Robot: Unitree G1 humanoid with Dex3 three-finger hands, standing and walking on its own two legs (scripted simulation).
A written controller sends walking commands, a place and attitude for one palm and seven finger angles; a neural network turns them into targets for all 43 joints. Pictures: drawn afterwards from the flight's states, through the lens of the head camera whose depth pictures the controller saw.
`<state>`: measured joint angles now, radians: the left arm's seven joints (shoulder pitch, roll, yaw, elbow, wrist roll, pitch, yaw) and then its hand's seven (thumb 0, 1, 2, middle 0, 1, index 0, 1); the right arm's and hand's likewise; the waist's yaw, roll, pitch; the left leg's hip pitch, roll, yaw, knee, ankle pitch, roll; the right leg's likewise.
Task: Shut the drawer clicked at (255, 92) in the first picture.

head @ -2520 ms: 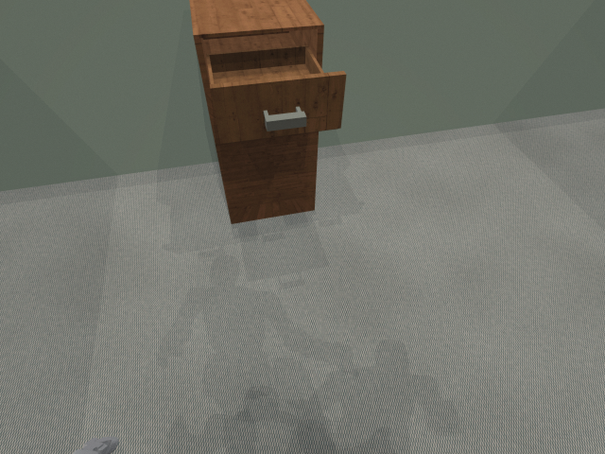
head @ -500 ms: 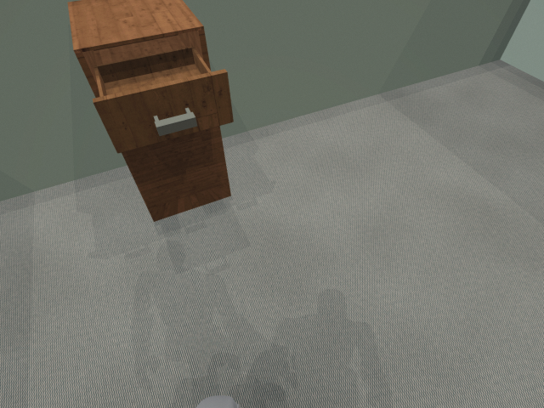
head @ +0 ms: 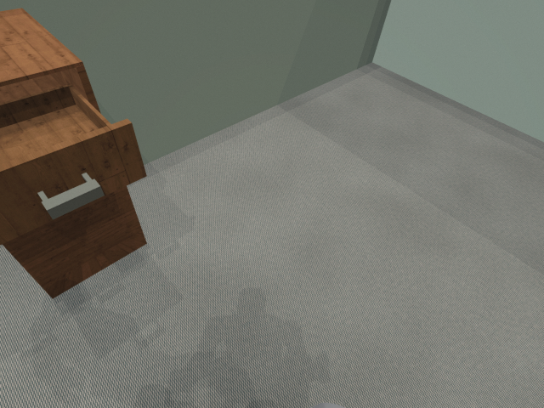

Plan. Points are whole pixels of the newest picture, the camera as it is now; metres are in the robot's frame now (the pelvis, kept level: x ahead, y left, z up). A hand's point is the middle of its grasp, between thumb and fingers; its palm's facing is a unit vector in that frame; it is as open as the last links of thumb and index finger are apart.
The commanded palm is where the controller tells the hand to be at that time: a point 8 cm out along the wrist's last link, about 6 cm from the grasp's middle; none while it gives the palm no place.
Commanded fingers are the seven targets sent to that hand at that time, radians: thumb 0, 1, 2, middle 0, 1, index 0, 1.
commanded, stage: walk to a spot facing it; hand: left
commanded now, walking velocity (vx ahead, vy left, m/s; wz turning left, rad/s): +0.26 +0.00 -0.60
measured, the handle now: (69, 192) +0.48 +0.47 -0.04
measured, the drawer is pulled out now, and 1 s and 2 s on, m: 0.30 0.30 0.30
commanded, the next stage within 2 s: turn to face it in 1.26 s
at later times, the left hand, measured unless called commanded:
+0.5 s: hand (236, 314) +0.32 +0.09 -0.16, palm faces -0.33 -0.92 -0.21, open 7.3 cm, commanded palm none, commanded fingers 0.00 0.90 0.90 -0.20 -0.30 -0.20 -0.30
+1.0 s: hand (202, 298) +0.35 +0.17 -0.17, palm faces -0.47 -0.87 -0.17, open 7.4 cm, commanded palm none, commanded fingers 0.00 0.90 0.90 -0.20 -0.30 -0.20 -0.30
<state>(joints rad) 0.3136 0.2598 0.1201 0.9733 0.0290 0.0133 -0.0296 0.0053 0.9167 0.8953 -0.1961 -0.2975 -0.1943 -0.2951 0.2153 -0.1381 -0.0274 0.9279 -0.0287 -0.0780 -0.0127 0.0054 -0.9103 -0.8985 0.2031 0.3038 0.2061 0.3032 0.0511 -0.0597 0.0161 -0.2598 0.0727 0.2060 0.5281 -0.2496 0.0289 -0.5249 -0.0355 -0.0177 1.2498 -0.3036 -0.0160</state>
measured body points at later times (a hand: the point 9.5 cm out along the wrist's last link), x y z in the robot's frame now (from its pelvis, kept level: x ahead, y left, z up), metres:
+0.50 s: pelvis +0.12 -0.03 -0.01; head +0.16 -0.06 +0.43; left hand +0.33 +0.14 -0.14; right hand +0.05 -0.27 -0.17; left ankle +0.12 +0.11 -0.65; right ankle +0.18 -0.13 -0.73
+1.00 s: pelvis +0.21 +0.01 +0.01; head +0.25 +0.04 +0.46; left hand +0.37 +0.22 -0.16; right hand +0.14 -0.23 -0.11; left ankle +0.23 +0.09 -0.73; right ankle +0.13 -0.13 -0.64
